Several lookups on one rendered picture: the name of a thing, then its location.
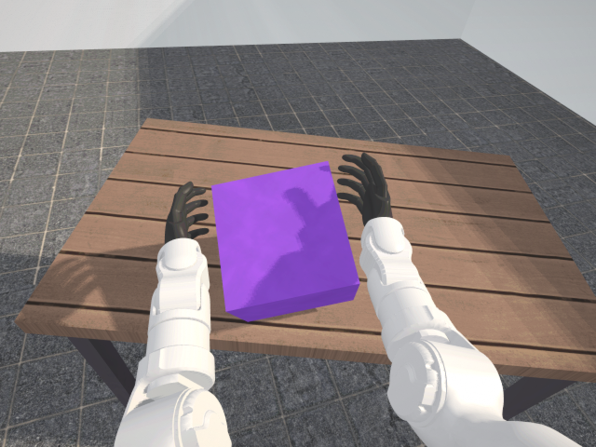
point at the left robot forearm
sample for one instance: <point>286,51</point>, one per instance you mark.
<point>178,346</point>

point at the right robot forearm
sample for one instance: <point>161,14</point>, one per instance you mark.
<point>400,298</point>

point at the right robot upper arm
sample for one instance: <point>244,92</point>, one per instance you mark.
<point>452,396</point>

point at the table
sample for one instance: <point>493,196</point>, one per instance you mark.
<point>485,250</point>

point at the left robot upper arm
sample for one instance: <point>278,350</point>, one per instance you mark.
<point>189,418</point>

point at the carton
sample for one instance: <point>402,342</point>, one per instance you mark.
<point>282,243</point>

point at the left robot hand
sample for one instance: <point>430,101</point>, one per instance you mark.
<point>177,224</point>

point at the right robot hand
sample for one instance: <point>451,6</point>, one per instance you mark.
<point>374,200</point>

